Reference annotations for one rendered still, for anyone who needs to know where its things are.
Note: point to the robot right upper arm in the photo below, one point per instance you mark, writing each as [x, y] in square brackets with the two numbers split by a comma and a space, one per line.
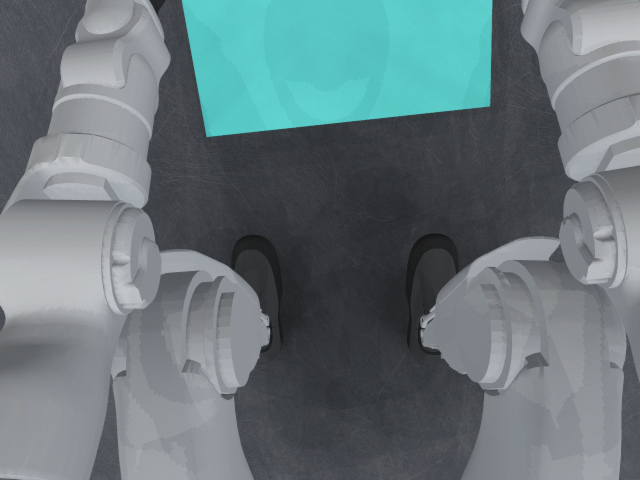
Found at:
[600, 241]

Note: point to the left robot shin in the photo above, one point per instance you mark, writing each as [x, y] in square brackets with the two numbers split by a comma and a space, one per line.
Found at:
[181, 260]

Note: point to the right robot thigh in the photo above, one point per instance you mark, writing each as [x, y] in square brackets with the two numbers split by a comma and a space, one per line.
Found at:
[531, 330]

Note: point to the right robot forearm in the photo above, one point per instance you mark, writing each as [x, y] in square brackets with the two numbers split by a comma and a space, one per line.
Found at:
[589, 57]

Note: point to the left robot forearm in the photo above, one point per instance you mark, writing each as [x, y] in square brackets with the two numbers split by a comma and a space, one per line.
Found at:
[103, 114]

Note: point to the carton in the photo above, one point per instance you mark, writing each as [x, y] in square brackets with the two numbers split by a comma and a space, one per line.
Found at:
[274, 64]

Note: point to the robot left upper arm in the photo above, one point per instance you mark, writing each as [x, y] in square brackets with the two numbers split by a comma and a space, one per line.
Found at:
[70, 273]

